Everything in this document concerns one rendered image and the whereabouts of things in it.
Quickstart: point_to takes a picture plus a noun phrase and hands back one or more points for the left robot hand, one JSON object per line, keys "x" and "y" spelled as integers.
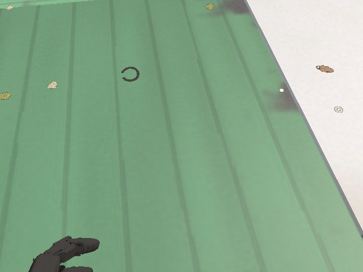
{"x": 61, "y": 251}

